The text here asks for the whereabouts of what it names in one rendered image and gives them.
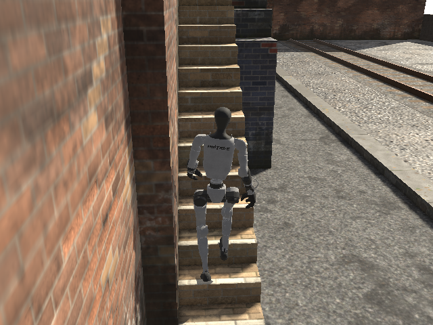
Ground stairs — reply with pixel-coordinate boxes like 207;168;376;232
178;0;265;325

